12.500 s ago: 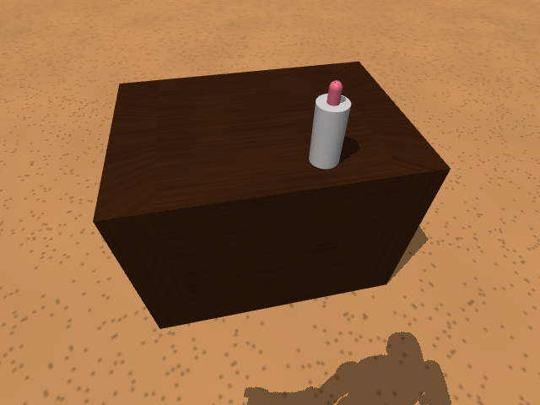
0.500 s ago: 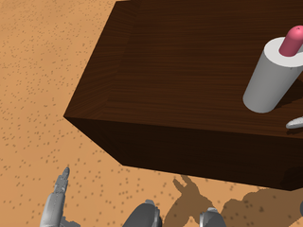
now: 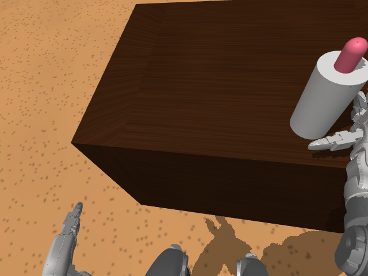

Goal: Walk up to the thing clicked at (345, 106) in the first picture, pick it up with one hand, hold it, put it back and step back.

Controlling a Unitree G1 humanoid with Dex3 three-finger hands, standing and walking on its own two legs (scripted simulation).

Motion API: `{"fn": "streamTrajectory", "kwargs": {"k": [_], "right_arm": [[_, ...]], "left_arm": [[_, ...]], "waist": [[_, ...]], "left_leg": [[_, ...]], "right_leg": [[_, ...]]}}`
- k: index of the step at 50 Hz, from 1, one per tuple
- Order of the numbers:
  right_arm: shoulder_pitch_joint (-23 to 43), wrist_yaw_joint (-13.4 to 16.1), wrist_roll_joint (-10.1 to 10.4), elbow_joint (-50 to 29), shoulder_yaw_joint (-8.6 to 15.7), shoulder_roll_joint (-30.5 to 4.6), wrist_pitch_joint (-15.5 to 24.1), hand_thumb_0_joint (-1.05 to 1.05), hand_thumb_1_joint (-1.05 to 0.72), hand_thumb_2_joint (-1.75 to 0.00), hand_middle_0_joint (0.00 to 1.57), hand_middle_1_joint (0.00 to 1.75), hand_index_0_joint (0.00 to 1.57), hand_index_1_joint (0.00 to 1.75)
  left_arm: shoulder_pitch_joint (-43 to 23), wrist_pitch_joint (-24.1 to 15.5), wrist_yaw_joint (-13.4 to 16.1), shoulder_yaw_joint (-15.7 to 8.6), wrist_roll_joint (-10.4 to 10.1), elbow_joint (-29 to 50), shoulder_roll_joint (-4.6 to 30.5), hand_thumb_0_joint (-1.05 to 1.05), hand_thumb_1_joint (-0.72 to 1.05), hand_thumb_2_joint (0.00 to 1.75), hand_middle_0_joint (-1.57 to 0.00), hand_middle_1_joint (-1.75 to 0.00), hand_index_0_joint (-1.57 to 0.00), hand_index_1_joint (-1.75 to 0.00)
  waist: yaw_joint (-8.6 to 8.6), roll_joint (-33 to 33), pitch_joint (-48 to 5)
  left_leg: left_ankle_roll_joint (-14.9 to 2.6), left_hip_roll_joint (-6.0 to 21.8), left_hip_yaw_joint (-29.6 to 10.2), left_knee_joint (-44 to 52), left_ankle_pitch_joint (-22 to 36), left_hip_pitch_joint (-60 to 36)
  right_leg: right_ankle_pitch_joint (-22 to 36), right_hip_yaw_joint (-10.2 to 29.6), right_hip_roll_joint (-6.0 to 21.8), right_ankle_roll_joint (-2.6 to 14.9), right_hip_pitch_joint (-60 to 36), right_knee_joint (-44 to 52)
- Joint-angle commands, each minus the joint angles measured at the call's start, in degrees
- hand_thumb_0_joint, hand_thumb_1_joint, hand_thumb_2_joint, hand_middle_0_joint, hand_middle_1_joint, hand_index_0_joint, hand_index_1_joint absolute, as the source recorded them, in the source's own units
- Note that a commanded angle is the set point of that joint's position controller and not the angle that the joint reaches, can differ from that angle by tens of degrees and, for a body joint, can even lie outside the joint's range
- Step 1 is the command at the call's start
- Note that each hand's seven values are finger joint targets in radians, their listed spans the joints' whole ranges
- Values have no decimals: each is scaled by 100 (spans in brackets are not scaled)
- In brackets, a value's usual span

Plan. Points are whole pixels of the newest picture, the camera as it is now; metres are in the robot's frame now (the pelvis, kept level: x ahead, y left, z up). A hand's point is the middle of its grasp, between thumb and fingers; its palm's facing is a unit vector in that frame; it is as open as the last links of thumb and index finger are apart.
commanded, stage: close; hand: right
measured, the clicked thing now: (328, 91) +0.50 -0.22 +0.08
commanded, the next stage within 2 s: settle in 0.92 s
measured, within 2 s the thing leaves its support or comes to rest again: leaves its support in 1.56 s
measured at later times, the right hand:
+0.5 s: hand (327, 106) +0.49 -0.23 +0.04, palm faces +0.25 +0.97 +0.01, open 15.3 cm
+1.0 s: hand (328, 106) +0.48 -0.23 +0.05, palm faces +0.23 +0.97 +0.00, open 11.3 cm
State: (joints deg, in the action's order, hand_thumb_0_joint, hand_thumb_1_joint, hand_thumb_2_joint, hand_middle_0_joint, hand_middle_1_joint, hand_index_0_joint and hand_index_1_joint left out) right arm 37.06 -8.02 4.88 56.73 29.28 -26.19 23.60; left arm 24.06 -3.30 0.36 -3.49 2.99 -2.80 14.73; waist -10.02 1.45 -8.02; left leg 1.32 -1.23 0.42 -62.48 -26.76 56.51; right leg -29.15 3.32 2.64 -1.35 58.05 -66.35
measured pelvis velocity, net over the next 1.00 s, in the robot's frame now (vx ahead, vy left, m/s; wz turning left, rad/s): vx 0.00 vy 0.00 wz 0.01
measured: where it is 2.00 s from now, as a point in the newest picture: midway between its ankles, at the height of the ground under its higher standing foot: outside the picture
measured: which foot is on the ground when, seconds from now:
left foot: down 0.00-1.00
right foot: down 0.00-1.00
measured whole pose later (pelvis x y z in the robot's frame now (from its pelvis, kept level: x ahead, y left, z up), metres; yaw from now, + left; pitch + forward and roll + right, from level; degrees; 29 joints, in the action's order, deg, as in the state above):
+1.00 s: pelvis +0.00 +0.00 +0.00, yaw +0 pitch +21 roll +3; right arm 40.2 -5.2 2.9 59.8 29.1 -26.8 24.7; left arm 24.2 -0.2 -1.7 -4.3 3.4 1.0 14.7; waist -11.3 0.2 -8.5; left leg 1.5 -1.3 -0.3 -63.1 -27.0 57.4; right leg -29.4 2.6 2.7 -1.2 58.6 -66.6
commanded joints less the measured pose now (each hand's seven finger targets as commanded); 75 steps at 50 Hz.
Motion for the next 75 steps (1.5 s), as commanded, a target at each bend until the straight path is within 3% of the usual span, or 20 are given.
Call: {"fn": "streamTrajectory", "kwargs": {"k": [1,11,16,20,27,29,32,35,37,39,41,44,46,47,52,53,58,63,69,75], "right_arm": [[2348,194,-77,-1222,-43,-1352,406,0,49,-3,8,3,7,3],[2417,319,-123,-1076,328,-1760,513,0,55,-1,45,20,44,20],[2382,233,-166,-532,26,-1293,508,0,53,-3,46,22,46,22],[2684,252,-207,-989,232,-1753,512,0,50,-10,57,32,56,32],[2681,347,-202,-1279,-51,-1335,385,0,40,-20,74,45,74,45],[2174,381,-167,-419,-56,-1087,294,0,37,-25,82,52,81,52],[2618,445,-173,-1123,170,-1505,393,0,31,-37,88,62,89,63],[1659,367,-161,-296,11,-1037,346,0,23,-47,94,72,95,72],[2158,357,-191,-771,258,-1550,484,0,18,-50,99,76,100,76],[2173,294,-228,-420,-53,-1109,468,0,9,-63,104,86,104,86],[1903,289,-163,-48,-44,-902,457,0,2,-76,108,97,110,97],[2104,305,-211,-596,86,-1183,472,0,-3,-89,113,108,115,108],[1845,292,-202,-365,-23,-1060,388,0,-8,-96,119,115,121,115],[1863,329,-184,-606,186,-1322,390,0,-10,-98,119,117,122,117],[2442,360,-174,-464,27,-1201,359,0,-10,-111,117,126,121,126],[2378,374,-156,-629,218,-1395,383,0,-9,-113,118,126,122,127],[2562,355,-177,-996,76,-1417,399,0,-5,-113,117,127,122,127],[3029,431,-157,-1506,-65,-1460,305,0,0,-112,119,128,124,128],[3281,621,-158,-2008,-74,-1601,345,0,-2,-117,120,131,125,131],[3240,659,-85,-1798,-92,-1662,374,0,1,-119,121,133,126,133]], "left_arm": [[1,-236,66,-540,7,963,900,0,-61,9,-5,-4,-2,-6],[169,-95,10,-646,7,1184,981,0,-56,6,-5,-5,-4,-5],[180,-136,-20,-337,3,1346,689,0,-55,5,-4,-5,-4,-5],[339,-101,-32,-538,36,1269,897,0,-55,5,-4,-5,-4,-5],[-94,-38,-35,-597,38,1282,943,0,-56,6,-4,-5,-4,-5],[-60,8,-42,-523,20,1008,881,0,-56,7,-4,-5,-4,-5],[-219,4,-11,-659,20,1367,1041,0,-56,6,-4,-5,-4,-5],[171,43,-68,-440,-9,1183,791,0,-54,5,-4,-5,-5,-5],[51,17,-37,-594,-8,1365,938,0,-53,4,-4,-5,-5,-4],[192,7,-60,-552,14,1289,826,0,-54,4,-5,-5,-5,-5],[303,5,-109,-394,20,946,674,0,-52,3,-4,-5,-5,-4],[178,-30,-104,-732,56,1403,971,0,-52,3,-4,-5,-5,-4],[547,30,-102,-923,48,1076,1101,0,-51,2,-4,-5,-6,-4],[254,15,-117,-830,24,1394,1083,0,-52,3,-4,-5,-5,-4],[-41,9,-101,-579,-14,1495,817,0,-55,5,-6,-6,-6,-6],[-213,-22,-88,-551,-36,1771,854,0,-55,5,-6,-6,-6,-6],[347,6,-72,-398,-7,1342,740,0,-54,5,-6,-6,-6,-6],[279,0,-39,-572,8,885,858,0,-54,5,-6,-6,-6,-6],[-188,-30,45,-693,-20,920,1084,0,-55,6,-5,-5,-5,-6],[-268,-26,26,-128,-41,620,673,0,-56,7,-5,-5,-5,-6]], "waist": [[54,-1228,-2578],[-11,-749,-2463],[-237,-698,-2386],[-97,-1166,-2890],[-46,-1276,-3142],[-76,-952,-2377],[-17,-1007,-2911],[-37,-417,-2259],[-86,-699,-2538],[-247,-701,-2327],[-109,-798,-1826],[-116,-1023,-2516],[-172,-1007,-2226],[9,-967,-2429],[-129,-579,-2361],[-64,-559,-2626],[34,-1132,-2828],[41,-1507,-2630],[-2,-1256,-3287],[134,-1226,-3004]], "left_leg": [[-237,-100,150,684,1484,-1024],[-159,-81,40,725,1769,-1440],[-91,-30,-96,754,1886,-1548],[-137,-50,-37,612,2079,-1356],[-190,-128,148,594,2137,-1338],[-204,-153,196,670,1832,-1147],[-189,-133,171,700,1910,-1423],[-131,-131,136,798,1963,-1560],[-140,-105,89,726,2043,-1511],[-155,-118,101,689,2021,-1308],[-186,-111,107,607,1733,-916],[-202,-120,126,562,1758,-1027],[-202,-127,168,588,1586,-857],[-198,-122,171,594,1626,-1029],[-135,-97,86,721,1533,-1330],[-122,-77,69,731,1581,-1565],[-176,-87,67,720,1751,-1453],[-227,-107,120,791,1730,-1182],[-188,-135,131,959,2298,-1804],[-165,-127,82,1147,2491,-2107]], "right_leg": [[1789,-126,-115,112,-1988,870],[1754,-181,-153,217,-1543,776],[1648,-217,-165,262,-1233,613],[2082,-209,-147,211,-1755,570],[2645,-127,-106,117,-2252,693],[2252,-82,-107,109,-1794,850],[2225,-91,-92,132,-2048,892],[1949,-158,-149,216,-1466,863],[2084,-159,-129,203,-1654,820],[2092,-159,-132,198,-1689,798],[1933,-163,-134,167,-1391,793],[2090,-141,-103,134,-1850,813],[2025,-125,-80,117,-1845,847],[2051,-113,-101,112,-1812,870],[1518,-163,-113,210,-1340,779],[1534,-158,-117,220,-1310,777],[1842,-212,-150,150,-1864,876],[2123,-190,-127,86,-2324,1017],[2776,-154,-136,127,-2903,1018],[2845,-210,-200,137,-2944,1221]]}}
